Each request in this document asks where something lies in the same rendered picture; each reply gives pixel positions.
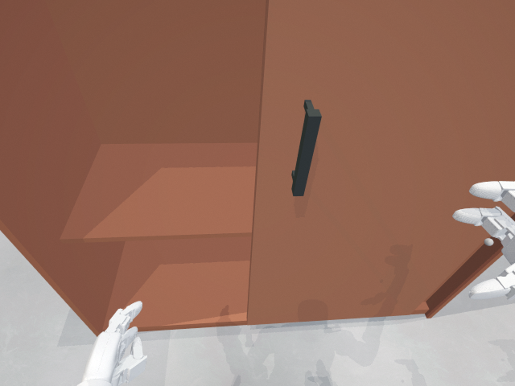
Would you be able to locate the handle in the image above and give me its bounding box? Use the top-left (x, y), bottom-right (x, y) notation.
top-left (291, 100), bottom-right (322, 196)

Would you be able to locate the left robot hand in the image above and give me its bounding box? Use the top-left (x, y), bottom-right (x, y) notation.
top-left (81, 301), bottom-right (147, 386)

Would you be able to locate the right robot hand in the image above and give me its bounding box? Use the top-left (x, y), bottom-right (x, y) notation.
top-left (452, 181), bottom-right (515, 301)

